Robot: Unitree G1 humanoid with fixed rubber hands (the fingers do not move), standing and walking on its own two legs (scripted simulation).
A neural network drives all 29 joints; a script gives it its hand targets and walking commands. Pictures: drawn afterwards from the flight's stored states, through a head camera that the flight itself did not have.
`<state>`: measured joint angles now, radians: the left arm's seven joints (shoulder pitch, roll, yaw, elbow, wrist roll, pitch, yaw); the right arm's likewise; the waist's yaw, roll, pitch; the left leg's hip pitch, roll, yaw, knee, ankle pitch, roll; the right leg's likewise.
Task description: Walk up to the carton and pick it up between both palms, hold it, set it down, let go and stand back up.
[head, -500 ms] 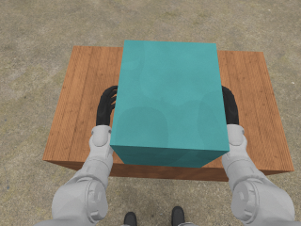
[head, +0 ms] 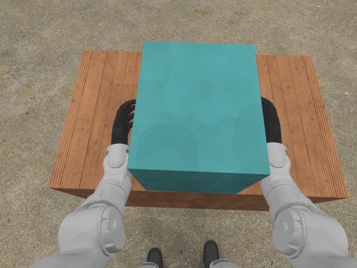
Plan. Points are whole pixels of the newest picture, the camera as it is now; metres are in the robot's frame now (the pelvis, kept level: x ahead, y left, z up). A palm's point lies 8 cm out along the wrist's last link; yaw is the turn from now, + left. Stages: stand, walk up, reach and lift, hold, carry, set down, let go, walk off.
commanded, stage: set down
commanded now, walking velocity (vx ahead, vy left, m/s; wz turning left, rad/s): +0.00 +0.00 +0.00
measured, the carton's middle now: (194, 125) +0.44 -0.02 -0.06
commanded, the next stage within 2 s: none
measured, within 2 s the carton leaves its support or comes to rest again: rests again in 0.08 s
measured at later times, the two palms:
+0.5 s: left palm (107, 132) +0.41 +0.19 -0.03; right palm (266, 138) +0.39 -0.18 -0.04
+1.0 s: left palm (98, 171) +0.32 +0.20 -0.05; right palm (278, 175) +0.30 -0.20 -0.05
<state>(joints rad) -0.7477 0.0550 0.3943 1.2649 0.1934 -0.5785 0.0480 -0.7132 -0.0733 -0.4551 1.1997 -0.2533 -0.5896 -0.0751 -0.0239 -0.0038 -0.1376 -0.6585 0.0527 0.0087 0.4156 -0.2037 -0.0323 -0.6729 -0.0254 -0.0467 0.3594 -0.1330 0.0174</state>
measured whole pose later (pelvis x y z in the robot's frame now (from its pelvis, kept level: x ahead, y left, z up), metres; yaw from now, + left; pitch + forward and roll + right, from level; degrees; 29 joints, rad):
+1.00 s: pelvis -0.07 -0.01 -0.02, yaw +0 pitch +26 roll +0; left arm -0.72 0.25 0.05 1.44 -0.18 -0.62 0.02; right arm -0.67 -0.15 -0.03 1.35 0.18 -0.62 -0.07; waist -0.02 0.01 -0.23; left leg -0.88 0.05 0.01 0.63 -0.21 -0.04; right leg -0.91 -0.03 -0.03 0.59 -0.15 0.01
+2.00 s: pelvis -0.04 +0.00 +0.00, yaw +0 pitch -1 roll -1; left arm 0.06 0.23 -0.01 0.72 -0.20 -0.44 0.03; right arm 0.05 -0.15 -0.01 0.83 0.20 -0.53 0.03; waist -0.01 0.01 0.00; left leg -0.25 0.05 0.01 0.58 -0.31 -0.03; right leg -0.27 -0.03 -0.03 0.54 -0.24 0.01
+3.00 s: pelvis -0.02 +0.00 +0.00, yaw +0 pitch -6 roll -1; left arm 0.14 0.20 -0.02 0.69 -0.17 -0.12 0.04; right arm 0.12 -0.15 -0.01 0.83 0.18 -0.33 0.03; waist -0.01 0.00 0.03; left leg -0.09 0.05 0.01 0.49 -0.31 -0.04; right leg -0.12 -0.03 -0.03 0.47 -0.25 0.01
